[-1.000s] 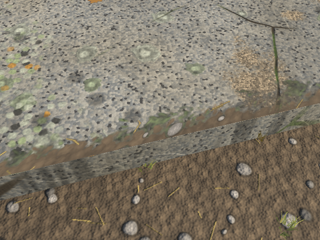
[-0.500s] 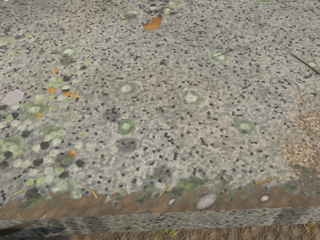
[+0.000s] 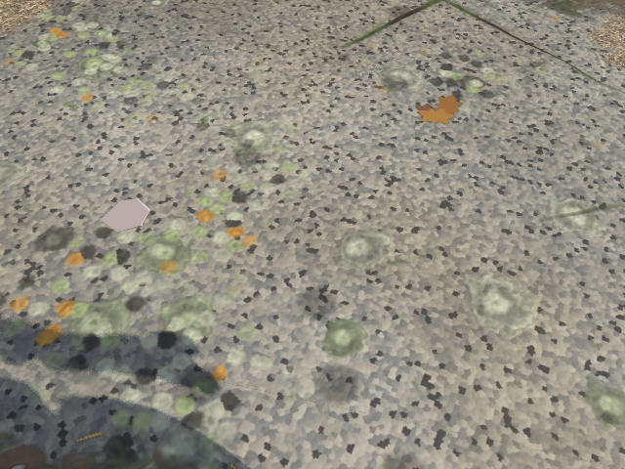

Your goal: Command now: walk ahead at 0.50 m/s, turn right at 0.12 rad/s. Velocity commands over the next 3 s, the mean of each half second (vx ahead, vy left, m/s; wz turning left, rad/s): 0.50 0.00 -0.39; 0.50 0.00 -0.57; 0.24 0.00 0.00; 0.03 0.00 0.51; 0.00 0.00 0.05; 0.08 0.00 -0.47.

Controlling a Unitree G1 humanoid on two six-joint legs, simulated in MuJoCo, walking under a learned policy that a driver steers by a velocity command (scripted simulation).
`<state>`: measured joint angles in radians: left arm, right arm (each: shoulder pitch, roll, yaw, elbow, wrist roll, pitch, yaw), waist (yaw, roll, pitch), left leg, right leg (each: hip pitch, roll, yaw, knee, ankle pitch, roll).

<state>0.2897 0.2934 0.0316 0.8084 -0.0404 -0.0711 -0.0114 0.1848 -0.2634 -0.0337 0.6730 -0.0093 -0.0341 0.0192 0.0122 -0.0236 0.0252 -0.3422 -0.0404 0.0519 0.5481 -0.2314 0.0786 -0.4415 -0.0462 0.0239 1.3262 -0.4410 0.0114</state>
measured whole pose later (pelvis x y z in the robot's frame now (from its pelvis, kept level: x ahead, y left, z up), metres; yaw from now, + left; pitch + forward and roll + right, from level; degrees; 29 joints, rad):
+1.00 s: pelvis +0.59 -0.14 +0.17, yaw -34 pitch +4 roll +2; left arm 0.43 0.27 0.04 0.80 -0.02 -0.03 0.01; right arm 0.04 -0.27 -0.03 0.63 -0.01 -0.12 0.01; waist 0.09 -0.03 0.01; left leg -0.47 -0.07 0.01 0.52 -0.11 0.05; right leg -0.19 0.11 0.23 0.96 -0.49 -0.05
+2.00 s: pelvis +0.77 -0.21 +0.19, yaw -12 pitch +3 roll -3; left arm 0.13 0.30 0.10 0.73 0.01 0.02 0.06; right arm 0.25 -0.27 -0.05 0.62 -0.01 0.02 -0.04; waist -0.01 -0.03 0.01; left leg -0.33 -0.03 -0.09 0.49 -0.21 0.05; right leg -0.58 0.02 0.04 1.08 -0.32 0.07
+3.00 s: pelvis +0.76 -0.30 +0.18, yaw -30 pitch +2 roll +2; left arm 0.34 0.25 0.05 0.67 0.00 -0.02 -0.01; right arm 0.20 -0.30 -0.09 0.67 0.01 -0.03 -0.01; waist 0.01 0.05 -0.02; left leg -0.59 0.05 0.00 1.10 -0.31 -0.01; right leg -0.26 0.03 0.02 0.54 -0.32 -0.07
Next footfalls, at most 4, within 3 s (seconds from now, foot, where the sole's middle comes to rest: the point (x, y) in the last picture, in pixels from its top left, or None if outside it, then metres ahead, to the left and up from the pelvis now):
0.40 right None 0.38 -0.16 -0.59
0.94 left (385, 307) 0.76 -0.13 -0.59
1.38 right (514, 296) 0.80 -0.42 -0.59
1.76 left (389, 274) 0.85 -0.14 -0.59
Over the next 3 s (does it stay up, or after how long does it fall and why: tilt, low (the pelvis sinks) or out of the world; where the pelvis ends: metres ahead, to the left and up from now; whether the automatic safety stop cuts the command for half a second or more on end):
stays up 0.76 -0.30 0.18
